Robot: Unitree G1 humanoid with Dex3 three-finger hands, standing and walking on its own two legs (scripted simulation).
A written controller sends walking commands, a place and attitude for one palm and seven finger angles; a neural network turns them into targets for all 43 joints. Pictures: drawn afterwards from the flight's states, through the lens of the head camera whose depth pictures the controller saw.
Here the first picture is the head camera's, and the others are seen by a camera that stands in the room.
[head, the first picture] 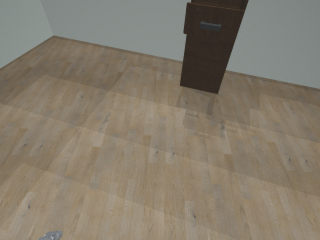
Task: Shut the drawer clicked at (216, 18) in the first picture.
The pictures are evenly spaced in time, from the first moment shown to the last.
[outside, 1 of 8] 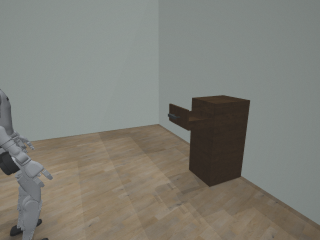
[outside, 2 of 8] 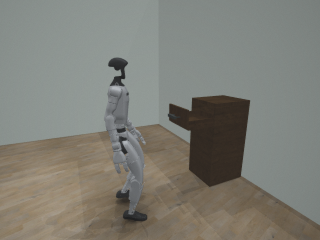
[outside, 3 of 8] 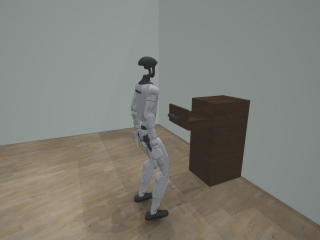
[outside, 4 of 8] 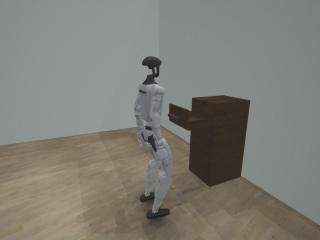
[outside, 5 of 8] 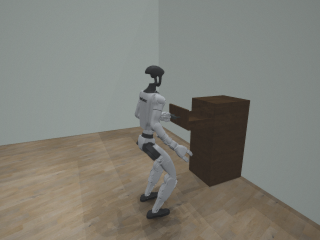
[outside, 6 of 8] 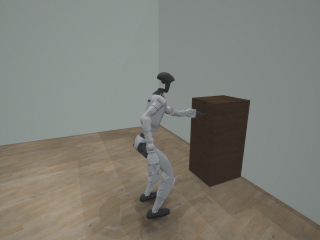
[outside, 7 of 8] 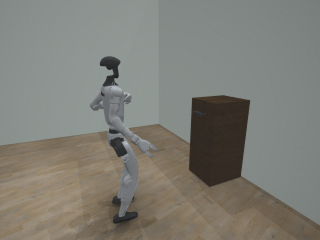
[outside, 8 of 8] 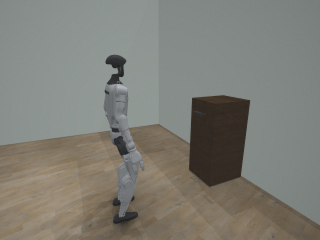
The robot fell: no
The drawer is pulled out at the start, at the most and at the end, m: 0.30 0.30 0.00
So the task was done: yes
